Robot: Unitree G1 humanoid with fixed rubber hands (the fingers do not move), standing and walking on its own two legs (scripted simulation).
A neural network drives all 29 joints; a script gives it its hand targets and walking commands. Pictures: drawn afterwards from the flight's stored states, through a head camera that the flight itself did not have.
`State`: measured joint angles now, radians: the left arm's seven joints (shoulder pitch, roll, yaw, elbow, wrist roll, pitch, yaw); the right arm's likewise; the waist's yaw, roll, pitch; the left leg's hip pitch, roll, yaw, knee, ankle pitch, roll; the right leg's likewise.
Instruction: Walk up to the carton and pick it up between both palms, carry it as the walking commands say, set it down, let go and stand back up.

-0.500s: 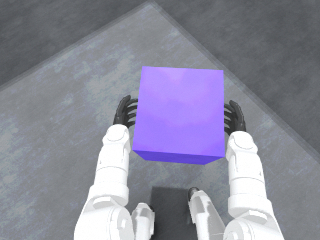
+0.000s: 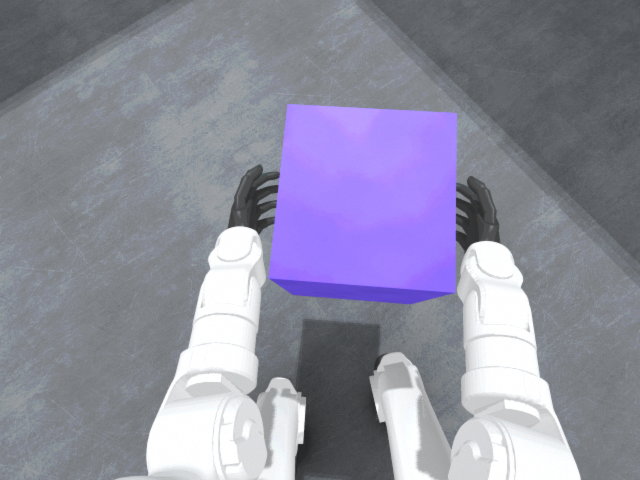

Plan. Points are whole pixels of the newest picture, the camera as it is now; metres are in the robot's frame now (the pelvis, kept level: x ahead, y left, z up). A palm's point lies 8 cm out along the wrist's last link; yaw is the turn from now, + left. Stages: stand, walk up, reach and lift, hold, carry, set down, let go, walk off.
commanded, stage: set down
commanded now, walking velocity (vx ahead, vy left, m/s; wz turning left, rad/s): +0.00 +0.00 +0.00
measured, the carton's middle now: (359, 221) +0.44 -0.07 -0.14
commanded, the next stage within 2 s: none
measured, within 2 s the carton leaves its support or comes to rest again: neither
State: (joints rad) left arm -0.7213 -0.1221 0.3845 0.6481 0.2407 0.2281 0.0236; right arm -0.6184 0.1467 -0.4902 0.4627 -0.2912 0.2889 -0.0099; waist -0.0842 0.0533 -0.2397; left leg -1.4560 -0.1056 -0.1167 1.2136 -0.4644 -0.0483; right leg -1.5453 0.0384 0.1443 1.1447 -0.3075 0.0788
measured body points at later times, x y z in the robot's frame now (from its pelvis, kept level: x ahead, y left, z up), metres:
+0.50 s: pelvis -0.02 +0.00 -0.08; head +0.22 -0.03 +0.29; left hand +0.46 +0.08 -0.17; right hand +0.41 -0.21 -0.17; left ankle +0.03 +0.14 -0.61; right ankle +0.09 -0.15 -0.61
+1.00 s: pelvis -0.04 +0.00 -0.14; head +0.26 -0.02 +0.19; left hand +0.49 +0.07 -0.26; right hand +0.43 -0.22 -0.26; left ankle +0.03 +0.14 -0.61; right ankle +0.09 -0.15 -0.61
